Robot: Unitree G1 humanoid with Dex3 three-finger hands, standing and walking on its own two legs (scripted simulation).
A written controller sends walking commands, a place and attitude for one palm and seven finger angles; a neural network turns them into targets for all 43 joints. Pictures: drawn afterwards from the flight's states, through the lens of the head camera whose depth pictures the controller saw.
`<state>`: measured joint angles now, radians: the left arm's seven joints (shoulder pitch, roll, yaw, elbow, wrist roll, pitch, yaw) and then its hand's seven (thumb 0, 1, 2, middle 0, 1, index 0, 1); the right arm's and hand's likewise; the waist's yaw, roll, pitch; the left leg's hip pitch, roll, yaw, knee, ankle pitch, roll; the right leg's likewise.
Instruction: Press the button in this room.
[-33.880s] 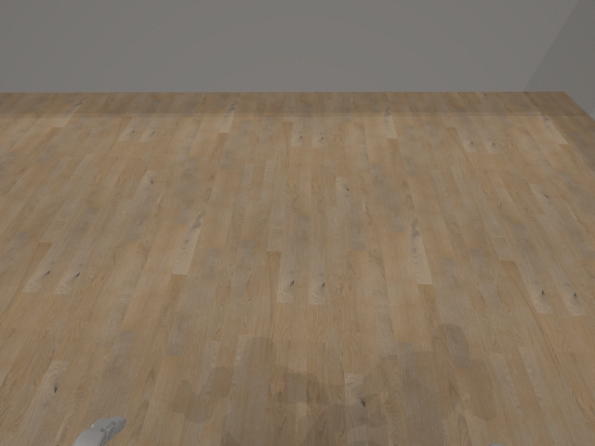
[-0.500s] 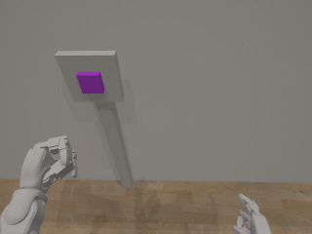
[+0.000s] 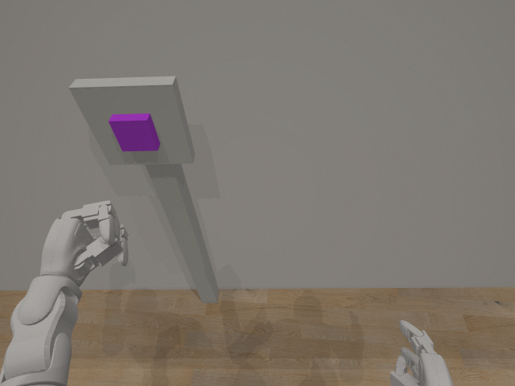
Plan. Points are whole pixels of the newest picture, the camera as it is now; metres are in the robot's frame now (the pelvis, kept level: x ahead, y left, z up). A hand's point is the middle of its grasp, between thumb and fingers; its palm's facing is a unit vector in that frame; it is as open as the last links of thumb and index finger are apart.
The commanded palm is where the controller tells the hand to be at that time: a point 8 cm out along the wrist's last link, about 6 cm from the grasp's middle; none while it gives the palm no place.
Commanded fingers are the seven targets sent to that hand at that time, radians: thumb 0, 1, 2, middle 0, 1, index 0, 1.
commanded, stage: aim a knuckle at the button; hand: left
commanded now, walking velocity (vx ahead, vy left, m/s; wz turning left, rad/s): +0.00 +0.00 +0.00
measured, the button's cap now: (136, 131) +0.52 +0.27 +0.13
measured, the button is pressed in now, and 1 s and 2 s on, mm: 0 0 0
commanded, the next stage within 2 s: press the button with the knuckle in 1.56 s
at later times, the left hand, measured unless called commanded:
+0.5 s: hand (130, 206) +0.36 +0.23 +0.10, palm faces +0.07 -1.00 -0.01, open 3.1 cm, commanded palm +0.33 +0.28 +0.10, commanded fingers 0.00 0.90 0.90 -1.30 -1.50 -1.30 -1.50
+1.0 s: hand (151, 175) +0.43 +0.22 +0.10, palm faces +0.08 -1.00 -0.02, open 3.1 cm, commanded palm +0.39 +0.27 +0.10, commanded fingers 0.00 0.90 0.90 -1.30 -1.50 -1.30 -1.50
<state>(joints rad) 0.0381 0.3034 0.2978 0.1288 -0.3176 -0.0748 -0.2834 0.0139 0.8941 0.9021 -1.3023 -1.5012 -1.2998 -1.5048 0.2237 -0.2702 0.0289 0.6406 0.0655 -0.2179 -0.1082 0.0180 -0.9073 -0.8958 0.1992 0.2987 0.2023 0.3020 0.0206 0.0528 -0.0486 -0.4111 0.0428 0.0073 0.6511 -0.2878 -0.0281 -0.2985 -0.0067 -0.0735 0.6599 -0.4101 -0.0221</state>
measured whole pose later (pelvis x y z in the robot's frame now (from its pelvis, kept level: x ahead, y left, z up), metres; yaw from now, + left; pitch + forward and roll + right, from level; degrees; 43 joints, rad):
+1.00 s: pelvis -0.01 +0.03 -0.01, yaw -3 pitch +9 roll -1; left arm -0.59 0.39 0.35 0.83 -0.17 -0.25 -0.17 0.01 0.90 0.90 -1.30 -1.50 -1.30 -1.50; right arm 0.35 -0.27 0.00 0.66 0.04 -0.01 -0.06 0.01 -0.91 -0.90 0.20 0.30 0.20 0.30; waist -0.08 0.02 -0.06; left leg -0.59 0.05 0.05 0.73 -0.31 0.00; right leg -0.48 -0.01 -0.03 0.72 -0.40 0.01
